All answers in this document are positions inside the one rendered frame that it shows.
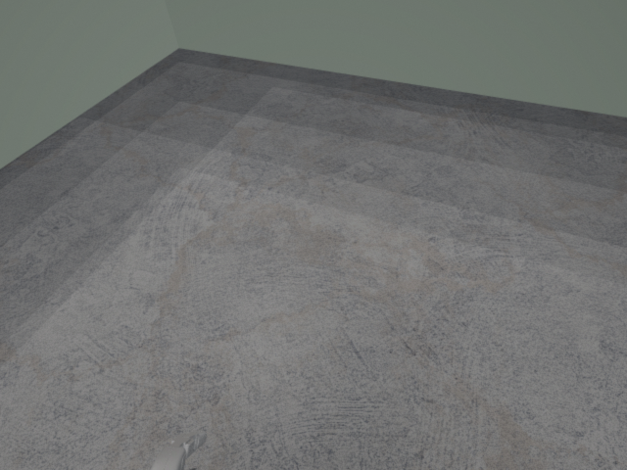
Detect left robot hand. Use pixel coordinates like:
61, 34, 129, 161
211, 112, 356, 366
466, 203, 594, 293
150, 430, 207, 470

